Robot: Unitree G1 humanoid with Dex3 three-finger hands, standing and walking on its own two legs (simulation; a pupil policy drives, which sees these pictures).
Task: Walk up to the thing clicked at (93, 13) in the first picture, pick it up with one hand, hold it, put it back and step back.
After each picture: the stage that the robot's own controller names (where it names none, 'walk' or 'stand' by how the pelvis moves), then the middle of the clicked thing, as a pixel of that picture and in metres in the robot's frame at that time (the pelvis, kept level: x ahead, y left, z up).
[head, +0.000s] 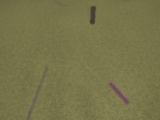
stand; (92, 15) +1.95 -0.12 -0.66
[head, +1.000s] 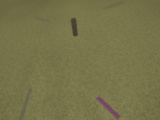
walk; (74, 27) +1.82 +0.24 -0.63
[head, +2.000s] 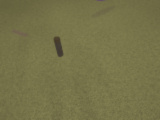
walk; (58, 47) +1.30 +0.36 -0.65
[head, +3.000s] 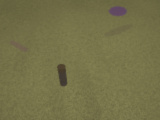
walk; (62, 75) +0.86 +0.24 -0.63
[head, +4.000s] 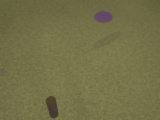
walk; (52, 107) +0.54 +0.21 -0.64
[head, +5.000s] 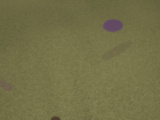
stand; out of the picture +0.42 +0.22 -0.65
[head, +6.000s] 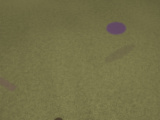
stand; out of the picture +0.43 +0.20 -0.66
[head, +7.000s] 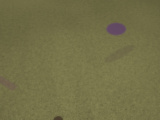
stand; out of the picture +0.44 +0.20 -0.66
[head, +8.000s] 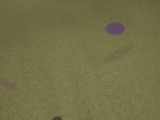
stand; out of the picture +0.44 +0.20 -0.66
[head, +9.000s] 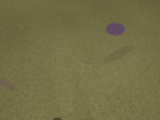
stand; out of the picture +0.43 +0.20 -0.66
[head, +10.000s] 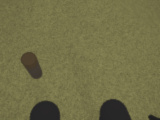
go down; (33, 67) +0.49 +0.23 -0.38
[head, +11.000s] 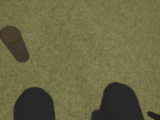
go down; (17, 47) +0.51 +0.26 -0.26
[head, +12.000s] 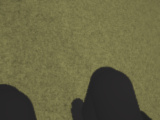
close in; out of the picture +0.49 +0.30 -0.17
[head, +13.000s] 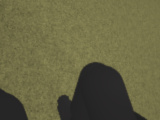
close; out of the picture +0.48 +0.32 -0.16
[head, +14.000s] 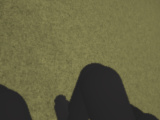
lift; out of the picture +0.44 +0.30 -0.17
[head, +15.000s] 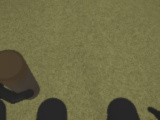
lift; (21, 80) +0.33 +0.21 -0.01
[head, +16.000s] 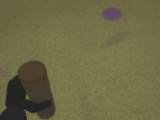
hold; (40, 94) +0.31 +0.16 +0.03
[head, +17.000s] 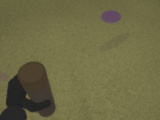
hold; (40, 93) +0.31 +0.16 +0.03
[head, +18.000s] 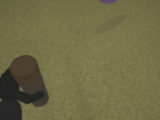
crouch; (33, 85) +0.35 +0.18 -0.01
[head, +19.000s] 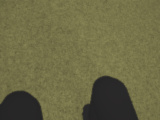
lower; out of the picture +0.51 +0.25 -0.05
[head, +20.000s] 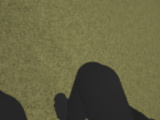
lower; out of the picture +0.47 +0.32 -0.16
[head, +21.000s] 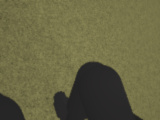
lower; out of the picture +0.47 +0.32 -0.17
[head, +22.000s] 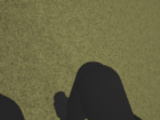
lower; out of the picture +0.47 +0.32 -0.17
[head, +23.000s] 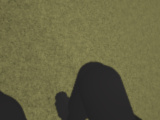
lower; out of the picture +0.46 +0.32 -0.17
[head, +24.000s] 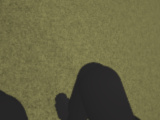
open; out of the picture +0.47 +0.30 -0.17
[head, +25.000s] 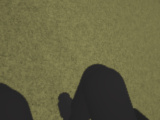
stand; out of the picture +0.46 +0.30 -0.18
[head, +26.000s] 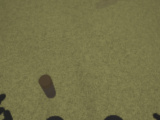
stand; (48, 87) +0.47 +0.20 -0.46
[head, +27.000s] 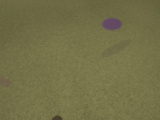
stand; out of the picture +0.43 +0.18 -0.60
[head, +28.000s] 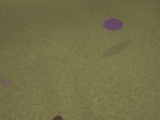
stand; out of the picture +0.43 +0.18 -0.60
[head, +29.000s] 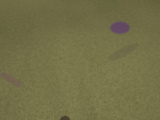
stand; out of the picture +0.44 +0.17 -0.65
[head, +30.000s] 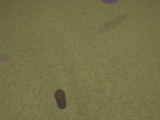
walk; (61, 100) +0.49 +0.15 -0.64
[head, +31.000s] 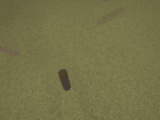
walk; (65, 80) +0.71 +0.21 -0.63
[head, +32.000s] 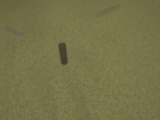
stand; (63, 54) +1.05 +0.22 -0.63
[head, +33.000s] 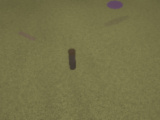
stand; (72, 59) +1.10 +0.14 -0.65
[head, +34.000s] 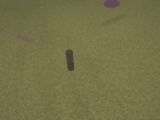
stand; (70, 60) +1.09 +0.17 -0.66
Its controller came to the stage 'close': yes
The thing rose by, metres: 0.68
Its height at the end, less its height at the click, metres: +0.00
